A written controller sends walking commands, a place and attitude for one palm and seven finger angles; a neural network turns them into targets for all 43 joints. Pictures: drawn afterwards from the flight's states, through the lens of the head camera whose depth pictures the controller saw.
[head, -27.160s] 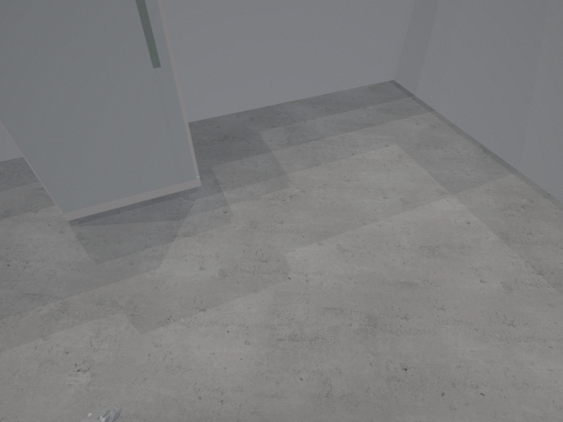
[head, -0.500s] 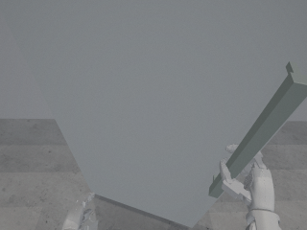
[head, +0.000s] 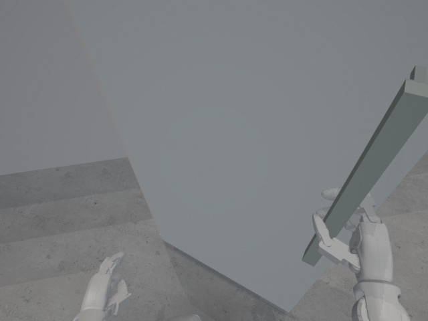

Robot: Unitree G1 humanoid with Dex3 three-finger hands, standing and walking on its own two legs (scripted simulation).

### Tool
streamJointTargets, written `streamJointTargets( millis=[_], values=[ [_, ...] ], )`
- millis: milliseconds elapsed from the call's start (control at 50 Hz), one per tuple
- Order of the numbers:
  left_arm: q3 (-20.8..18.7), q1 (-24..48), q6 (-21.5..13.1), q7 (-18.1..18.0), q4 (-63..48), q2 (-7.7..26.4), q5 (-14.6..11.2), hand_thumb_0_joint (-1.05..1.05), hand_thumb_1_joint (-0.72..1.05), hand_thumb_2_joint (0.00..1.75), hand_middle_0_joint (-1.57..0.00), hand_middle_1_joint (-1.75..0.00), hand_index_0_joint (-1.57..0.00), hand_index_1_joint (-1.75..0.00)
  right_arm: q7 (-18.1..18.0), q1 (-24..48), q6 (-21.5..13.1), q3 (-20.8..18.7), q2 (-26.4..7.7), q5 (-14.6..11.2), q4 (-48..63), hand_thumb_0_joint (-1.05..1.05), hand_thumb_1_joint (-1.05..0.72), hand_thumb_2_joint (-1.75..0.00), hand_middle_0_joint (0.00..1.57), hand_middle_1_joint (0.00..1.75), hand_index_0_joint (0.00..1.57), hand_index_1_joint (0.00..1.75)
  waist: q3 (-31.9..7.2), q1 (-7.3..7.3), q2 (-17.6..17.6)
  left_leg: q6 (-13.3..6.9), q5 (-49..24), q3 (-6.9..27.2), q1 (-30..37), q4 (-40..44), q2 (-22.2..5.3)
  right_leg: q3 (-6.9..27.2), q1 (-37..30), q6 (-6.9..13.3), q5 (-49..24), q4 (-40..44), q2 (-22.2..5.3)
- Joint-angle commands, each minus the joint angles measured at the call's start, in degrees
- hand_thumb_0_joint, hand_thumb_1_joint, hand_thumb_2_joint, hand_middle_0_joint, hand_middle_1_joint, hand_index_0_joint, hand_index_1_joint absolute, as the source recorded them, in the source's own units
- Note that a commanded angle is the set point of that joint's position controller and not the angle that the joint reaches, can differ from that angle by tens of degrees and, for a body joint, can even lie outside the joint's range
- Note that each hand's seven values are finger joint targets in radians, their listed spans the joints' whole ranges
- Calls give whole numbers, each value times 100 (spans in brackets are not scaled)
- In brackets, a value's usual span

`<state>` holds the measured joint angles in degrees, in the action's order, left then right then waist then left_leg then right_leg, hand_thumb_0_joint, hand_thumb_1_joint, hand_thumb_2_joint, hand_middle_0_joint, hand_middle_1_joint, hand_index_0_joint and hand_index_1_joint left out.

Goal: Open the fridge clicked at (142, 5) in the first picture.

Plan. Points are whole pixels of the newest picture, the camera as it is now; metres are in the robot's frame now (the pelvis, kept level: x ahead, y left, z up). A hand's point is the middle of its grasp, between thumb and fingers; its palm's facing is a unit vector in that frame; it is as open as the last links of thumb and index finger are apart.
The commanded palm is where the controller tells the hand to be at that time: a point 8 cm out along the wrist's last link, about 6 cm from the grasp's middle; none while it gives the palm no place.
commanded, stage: walk backward, drawing the door open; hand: right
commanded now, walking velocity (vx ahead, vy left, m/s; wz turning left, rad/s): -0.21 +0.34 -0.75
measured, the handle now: (346, 196) +0.30 -0.17 +0.13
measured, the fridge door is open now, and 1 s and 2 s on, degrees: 40 73 68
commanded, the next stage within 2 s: stop walking and hold the door back in 0.86 s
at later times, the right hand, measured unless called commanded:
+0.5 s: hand out of the picture +0.09 -0.01 +0.09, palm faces +0.31 +0.92 -0.22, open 7.1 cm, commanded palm +0.05 -0.05 +0.08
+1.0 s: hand out of the picture +0.04 +0.10 +0.09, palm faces +0.74 +0.62 -0.28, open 7.2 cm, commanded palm -0.01 +0.06 +0.08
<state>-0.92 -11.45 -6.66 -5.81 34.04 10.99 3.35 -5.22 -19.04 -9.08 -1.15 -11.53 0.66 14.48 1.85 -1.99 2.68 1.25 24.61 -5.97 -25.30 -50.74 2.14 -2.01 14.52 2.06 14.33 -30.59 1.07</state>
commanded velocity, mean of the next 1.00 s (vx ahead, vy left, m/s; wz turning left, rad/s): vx -0.16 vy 0.32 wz -0.70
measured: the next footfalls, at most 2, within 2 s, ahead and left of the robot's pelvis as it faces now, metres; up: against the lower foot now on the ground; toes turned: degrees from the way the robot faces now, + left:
left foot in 0.30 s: -0.07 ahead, +0.24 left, +0.00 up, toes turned -10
right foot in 0.58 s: -0.10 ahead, +0.10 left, +0.00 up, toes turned -32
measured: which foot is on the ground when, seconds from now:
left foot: up 0.00-0.28, down 0.30-0.58, up 0.60-0.88, down 0.90-1.00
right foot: down 0.00-0.30, up 0.32-0.56, down 0.58-0.88, up 0.90-1.00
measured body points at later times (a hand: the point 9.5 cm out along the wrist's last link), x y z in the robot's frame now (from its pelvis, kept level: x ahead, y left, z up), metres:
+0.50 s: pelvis -0.09 +0.18 +0.01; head -0.05 +0.18 +0.45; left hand +0.13 +0.35 -0.10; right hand +0.07 -0.06 +0.11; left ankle -0.11 +0.25 -0.73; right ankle -0.12 +0.10 -0.66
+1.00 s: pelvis -0.05 +0.41 -0.01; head +0.01 +0.37 +0.44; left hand +0.24 +0.47 -0.12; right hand +0.00 +0.07 +0.11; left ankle +0.05 +0.52 -0.73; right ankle -0.14 +0.28 -0.64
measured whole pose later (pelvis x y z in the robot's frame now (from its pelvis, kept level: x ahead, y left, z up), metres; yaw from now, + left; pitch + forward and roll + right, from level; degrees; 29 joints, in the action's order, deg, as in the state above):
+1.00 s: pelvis -0.05 +0.41 -0.01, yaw -44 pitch -1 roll +1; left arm -3.8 -7.6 -7.5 -5.6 41.5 11.8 0.8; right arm -2.0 -9.5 -6.5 -4.8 -11.7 1.1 13.9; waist 8.8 0.8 -2.4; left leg 1.9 19.9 -4.1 -15.3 -36.2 -4.3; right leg 2.6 35.1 -3.4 33.9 -72.7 -3.6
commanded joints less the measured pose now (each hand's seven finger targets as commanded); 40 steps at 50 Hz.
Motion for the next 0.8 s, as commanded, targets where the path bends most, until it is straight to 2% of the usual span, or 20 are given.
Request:
streamJointTargets(
  millis=[0,80,160,220,240,280,300,320,380,460,500,520,540,560,580,600,620,640,700,780],
  values=[
    [-246,348,-324,67,-755,713,16,0,90,90,-20,-30,-20,-30,124,472,-422,-272,-496,177,1792,0,-90,-90,45,140,45,140,-356,100,-1091,314,-289,1190,-841,-1357,-340,2792,-565,824,-1746,1739,-2413],
    [-266,307,-335,147,-781,752,-107,0,90,90,-20,-30,-20,-30,134,312,-86,207,5,178,1386,0,-90,-90,45,140,45,140,-314,184,-1528,359,-677,526,667,-362,40,1368,772,179,835,2110,-1383],
    [-333,406,-358,227,-824,712,-132,0,90,90,-20,-30,-20,-30,154,408,-172,118,-112,265,1578,0,-90,-90,45,140,45,140,-493,176,-2244,352,107,78,1664,930,385,1582,1281,84,1767,2451,-1184],
    [-359,539,-455,255,-680,530,-112,0,90,90,-20,-30,-20,-30,153,268,-284,-105,-346,262,1605,0,-90,-90,45,140,45,140,-799,245,-1682,191,-157,-89,2412,2704,415,1242,1350,-121,1600,1618,-681],
    [-314,518,-461,264,-636,320,-154,0,90,90,-20,-30,-20,-30,202,455,-323,-29,-350,229,1823,0,-90,-90,45,140,45,140,-964,219,-889,40,-328,67,2079,3511,86,799,868,-323,1380,776,-145],
    [-286,836,-366,198,-530,47,-199,0,90,90,-20,-30,-20,-30,241,927,-332,-524,-985,229,2307,0,-90,-90,45,140,45,140,-888,321,1240,-817,-325,1084,698,4061,-1508,-340,1125,-667,1664,-2969,449],
    [-250,1044,-436,136,-469,-12,-154,0,90,90,-20,-30,-20,-30,203,1260,-363,-724,-1057,277,2490,0,-90,-90,45,140,45,140,-872,413,879,-1293,-1495,1714,1058,3758,-2077,-178,2190,-601,2268,-4468,412],
    [-325,853,-499,111,-263,38,-140,0,90,90,-20,-30,-20,-30,250,913,-307,-563,-727,172,1741,0,-90,-90,45,140,45,140,-1103,355,916,-1288,-1926,1627,1428,3505,-2339,157,2434,-562,2274,-4998,242],
    [-200,809,-647,-74,-295,28,-97,0,90,90,-20,-30,-20,-30,528,919,-416,-213,-389,141,1227,0,-90,-90,45,140,45,140,-582,296,784,-1204,-4185,296,2113,2838,-1658,-376,2335,-615,1692,-4213,-134],
    [-141,711,-655,-192,-437,100,-2,0,90,90,-20,-30,-20,-30,479,895,-535,-104,-201,101,1248,0,-90,-90,45,140,45,140,-592,267,931,-1073,-4729,161,2410,2549,-1697,-582,1429,-459,1726,-1973,-258],
    [-138,227,-746,-197,-356,110,-40,0,90,90,-20,-30,-20,-30,485,1136,-536,32,-92,153,1383,0,-90,-90,45,140,45,140,-892,-54,868,-416,-5707,-275,1666,1511,-1162,-894,24,-250,987,-153,-127],
    [-175,-61,-785,-215,-230,202,-47,0,90,90,-20,-30,-20,-30,501,1157,-576,193,-63,174,1250,0,-90,-90,45,140,45,140,-1031,-338,157,248,-5512,-750,756,172,-735,-1007,-1388,-123,-88,1229,-189],
    [-202,-70,-685,-179,-362,405,75,0,90,90,-20,-30,-20,-30,557,1120,-670,252,14,191,1192,0,-90,-90,45,140,45,140,-1106,-365,-869,605,-2185,-498,-760,-1635,-386,871,-2661,359,-2500,1656,-1594],
    [-280,69,-649,-106,-476,700,132,0,90,90,-20,-30,-20,-30,546,1309,-806,254,-2,280,1533,0,-90,-90,45,140,45,140,-1299,-151,-1631,729,1126,446,-2013,-2825,-138,4035,-2982,1315,-4552,1515,-3546],
    [-357,369,-612,-72,-530,1000,182,0,90,90,-20,-30,-20,-30,469,1352,-880,-173,-425,364,1624,0,-90,-90,45,140,45,140,-1197,-75,-770,537,904,1504,-2094,-3356,-397,4647,-2598,1761,-3990,1434,-4168],
    [-433,739,-503,70,-717,1300,47,0,90,90,-20,-30,-20,-30,476,1115,-743,-84,-262,313,1499,0,-90,-90,45,140,45,140,-664,13,-418,371,546,1769,-1911,-2951,-621,3965,-1480,1530,-2415,1768,-3949],
    [-428,693,-553,53,-653,890,94,0,90,90,-20,-30,-20,-30,503,1369,-711,-263,-486,330,2160,0,-90,-90,45,140,45,140,-791,11,-1147,287,340,1579,-1808,-2589,-686,3739,-1304,1324,-1567,1715,-3439],
    [-407,786,-537,50,-623,927,36,0,90,90,-20,-30,-20,-30,512,1464,-621,-212,-434,289,2097,0,-90,-90,45,140,45,140,-347,73,-1267,302,-120,1527,-1651,-2247,-816,3045,-809,1128,-1213,1603,-3061],
    [-376,521,-497,123,-574,886,-138,0,90,90,-20,-30,-20,-30,443,1422,-242,8,49,120,1528,0,-90,-90,45,140,45,140,-630,233,-1299,274,-1040,643,711,-211,-391,626,599,142,52,1449,-1648],
    [-414,566,-409,183,-730,796,-322,0,90,90,-20,-30,-20,-30,356,1868,-168,-345,-289,165,1568,0,-90,-90,45,140,45,140,-764,247,-2341,457,-819,-336,2011,1131,237,662,1372,52,1796,1668,-1225]
  ],
)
